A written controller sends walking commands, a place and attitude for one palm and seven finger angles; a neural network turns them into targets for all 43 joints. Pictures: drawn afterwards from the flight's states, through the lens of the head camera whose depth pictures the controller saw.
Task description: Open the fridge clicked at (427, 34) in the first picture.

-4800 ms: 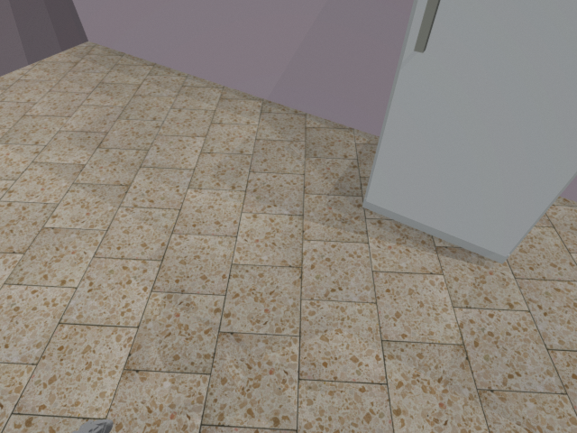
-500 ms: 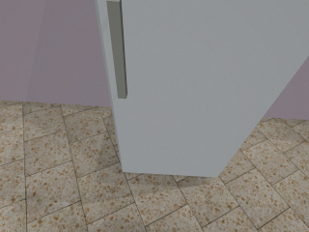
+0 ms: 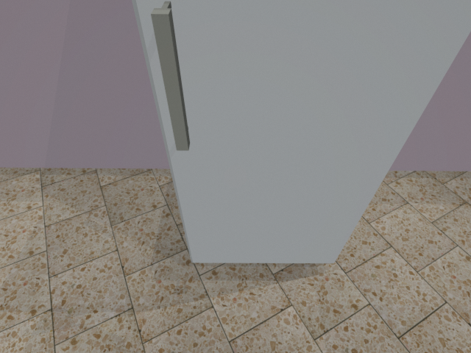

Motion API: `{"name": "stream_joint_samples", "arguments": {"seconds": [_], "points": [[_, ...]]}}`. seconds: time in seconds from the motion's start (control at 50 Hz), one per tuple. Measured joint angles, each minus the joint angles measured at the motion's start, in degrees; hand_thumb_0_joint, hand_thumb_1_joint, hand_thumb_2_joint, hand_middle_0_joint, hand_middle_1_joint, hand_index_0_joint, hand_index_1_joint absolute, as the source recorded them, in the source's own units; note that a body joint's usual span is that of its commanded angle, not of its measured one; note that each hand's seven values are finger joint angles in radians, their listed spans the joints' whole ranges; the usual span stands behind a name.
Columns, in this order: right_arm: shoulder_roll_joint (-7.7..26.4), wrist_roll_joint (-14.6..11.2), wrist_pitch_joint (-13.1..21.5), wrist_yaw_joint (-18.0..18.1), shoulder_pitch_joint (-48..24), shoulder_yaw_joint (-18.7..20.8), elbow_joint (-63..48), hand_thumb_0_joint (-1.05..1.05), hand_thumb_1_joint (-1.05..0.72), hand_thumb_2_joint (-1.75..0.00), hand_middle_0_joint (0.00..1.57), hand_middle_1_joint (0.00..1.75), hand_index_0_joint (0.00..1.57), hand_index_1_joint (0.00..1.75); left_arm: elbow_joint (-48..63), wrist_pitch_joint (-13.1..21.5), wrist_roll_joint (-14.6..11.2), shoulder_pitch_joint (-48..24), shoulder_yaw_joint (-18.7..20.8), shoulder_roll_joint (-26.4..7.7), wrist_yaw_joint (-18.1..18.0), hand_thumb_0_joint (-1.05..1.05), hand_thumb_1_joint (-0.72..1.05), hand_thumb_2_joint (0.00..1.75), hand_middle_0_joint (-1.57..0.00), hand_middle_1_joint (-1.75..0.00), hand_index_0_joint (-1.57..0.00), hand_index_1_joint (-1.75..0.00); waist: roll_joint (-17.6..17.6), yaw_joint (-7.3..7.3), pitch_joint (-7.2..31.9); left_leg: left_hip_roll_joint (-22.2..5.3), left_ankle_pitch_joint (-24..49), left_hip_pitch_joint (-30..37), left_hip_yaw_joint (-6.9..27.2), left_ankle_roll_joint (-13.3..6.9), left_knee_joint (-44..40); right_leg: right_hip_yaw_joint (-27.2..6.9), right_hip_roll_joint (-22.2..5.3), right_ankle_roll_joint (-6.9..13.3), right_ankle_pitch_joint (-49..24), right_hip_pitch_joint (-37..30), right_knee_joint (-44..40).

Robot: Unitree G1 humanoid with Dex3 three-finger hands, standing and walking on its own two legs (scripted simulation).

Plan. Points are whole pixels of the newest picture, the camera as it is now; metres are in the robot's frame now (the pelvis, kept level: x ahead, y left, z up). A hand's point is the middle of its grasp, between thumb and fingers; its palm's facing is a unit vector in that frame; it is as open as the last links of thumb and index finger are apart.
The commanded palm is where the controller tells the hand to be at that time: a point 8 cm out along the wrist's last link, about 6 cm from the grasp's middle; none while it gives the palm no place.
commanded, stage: come to a stop and stand still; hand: left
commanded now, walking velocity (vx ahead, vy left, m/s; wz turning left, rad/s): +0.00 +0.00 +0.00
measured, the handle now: (176, 85) +0.56 +0.16 +0.18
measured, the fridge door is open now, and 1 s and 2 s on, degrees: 0 0 0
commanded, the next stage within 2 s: look again from close up in 0.36 s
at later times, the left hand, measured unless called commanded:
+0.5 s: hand out of the picture -0.01 +0.18 -0.18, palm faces +0.04 -0.98 -0.22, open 7.4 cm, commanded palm none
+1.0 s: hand out of the picture +0.02 +0.18 -0.18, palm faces +0.01 -0.98 -0.21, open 7.4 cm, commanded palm none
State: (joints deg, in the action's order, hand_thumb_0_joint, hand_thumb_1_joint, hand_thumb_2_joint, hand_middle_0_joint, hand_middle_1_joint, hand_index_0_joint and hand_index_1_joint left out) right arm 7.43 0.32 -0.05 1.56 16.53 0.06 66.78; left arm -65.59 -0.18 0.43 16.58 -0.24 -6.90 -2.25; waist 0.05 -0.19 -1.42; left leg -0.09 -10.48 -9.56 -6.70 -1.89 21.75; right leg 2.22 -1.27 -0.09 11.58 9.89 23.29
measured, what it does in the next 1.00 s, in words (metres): stands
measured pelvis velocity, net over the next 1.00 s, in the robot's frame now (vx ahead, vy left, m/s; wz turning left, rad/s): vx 0.00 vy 0.00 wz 0.00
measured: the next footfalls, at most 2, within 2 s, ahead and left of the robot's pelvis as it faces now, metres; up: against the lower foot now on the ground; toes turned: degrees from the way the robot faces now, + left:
none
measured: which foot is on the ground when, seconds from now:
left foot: down 0.00-1.00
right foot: down 0.00-1.00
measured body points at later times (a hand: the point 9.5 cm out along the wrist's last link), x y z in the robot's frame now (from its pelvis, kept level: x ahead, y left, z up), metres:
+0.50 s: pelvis -0.01 +0.01 -0.01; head -0.02 -0.01 +0.44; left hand -0.01 +0.23 -0.16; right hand -0.01 -0.20 -0.18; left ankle +0.02 +0.10 -0.74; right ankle +0.01 -0.12 -0.74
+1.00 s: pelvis +0.00 +0.00 +0.00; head +0.01 +0.00 +0.45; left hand +0.02 +0.23 -0.16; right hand +0.03 -0.24 -0.16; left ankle +0.02 +0.10 -0.74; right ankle +0.01 -0.12 -0.74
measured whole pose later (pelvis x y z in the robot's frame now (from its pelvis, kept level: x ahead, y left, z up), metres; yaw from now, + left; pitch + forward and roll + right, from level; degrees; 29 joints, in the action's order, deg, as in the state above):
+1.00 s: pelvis +0.00 +0.00 +0.00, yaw +0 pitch -1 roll +0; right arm 10.9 0.7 1.5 1.1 14.3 -0.7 63.4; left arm -62.0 1.2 0.7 15.5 -0.7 -10.2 -1.6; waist 0.1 0.0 -1.2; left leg -0.4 -12.5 -11.3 -6.7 -1.8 25.0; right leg 2.1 -1.2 0.2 13.5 11.6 26.4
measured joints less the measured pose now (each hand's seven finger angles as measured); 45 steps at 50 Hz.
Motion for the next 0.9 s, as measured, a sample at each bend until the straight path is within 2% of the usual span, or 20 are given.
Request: {"name": "stream_joint_samples", "arguments": {"seconds": [0.24, 0.3, 0.38, 0.56, 0.9], "points": [[-1.23, 0.07, 0.2, 0.16, 2.7, 0.18, 0.78, 0.01, -0.91, -0.9, 0.2, 0.3, 0.2, 0.3, -0.09, 0.36, 0.03, 1.26, 0.14, 0.59, -0.13, 0.01, 0.91, 0.9, -0.2, -0.3, -0.2, -0.3, -0.13, -0.29, 0.37, -0.25, 0.57, -1.48, 0.21, 0.08, 0.53, 0.22, 0.21, 0.23, -0.67, 1.28, 0.21], [-0.5, 0.27, -0.04, -0.54, 2.72, -0.15, -1.54, 0.01, -0.91, -0.9, 0.2, 0.3, 0.2, 0.3, 0.87, 1.21, 0.39, 1.72, -0.64, 0.74, -0.68, 0.01, 0.91, 0.89, -0.2, -0.3, -0.2, -0.3, 1.04, -0.6, -0.03, -1.18, -1.47, -4.68, 0.82, 0.29, 5.55, 0.82, 0.82, 0.41, -0.04, 2.9, 2.2], [0.45, 0.77, 0.54, -0.69, 3.34, -0.1, -4.5, 0.01, -0.91, -0.9, 0.19, 0.3, 0.2, 0.3, 1.75, 1.34, 0.36, 2.33, -0.78, 0.41, -0.14, 0.01, 0.91, 0.89, -0.2, -0.3, -0.2, -0.3, 1.95, -1.12, 0.9, -0.54, -3.27, -6.34, 1.03, -0.62, 8.8, 0.99, -0.02, 0.32, 2.39, 4.84, 6.42], [2.04, 0.76, 0.86, -0.54, 1.94, -0.38, -5.75, 0.02, -0.93, -0.9, 0.2, 0.3, 0.2, 0.3, 3.7, 1.47, 0.48, 2.16, -0.5, -0.91, 0.12, 0.01, 0.91, 0.9, -0.2, -0.3, -0.2, -0.3, 2.45, -0.15, 2.47, 0.75, -2.82, -4.47, 0.09, -1.04, 6.61, -0.03, -1.21, -0.45, 3.02, 4.43, 6.89], [3.5, 0.4, 1.55, -0.52, -1.66, -0.68, -4.11, 0.01, -0.91, -0.9, 0.19, 0.3, 0.2, 0.3, 3.91, 1.36, 0.32, -0.58, -0.45, -2.96, 0.59, 0.01, 0.91, 0.89, -0.2, -0.3, -0.2, -0.3, 0.37, 0.13, 0.55, -0.04, -1.99, -2.11, -0.08, -0.14, 3.58, -0.2, -0.19, 0.14, 2.07, 2.24, 3.78]]}}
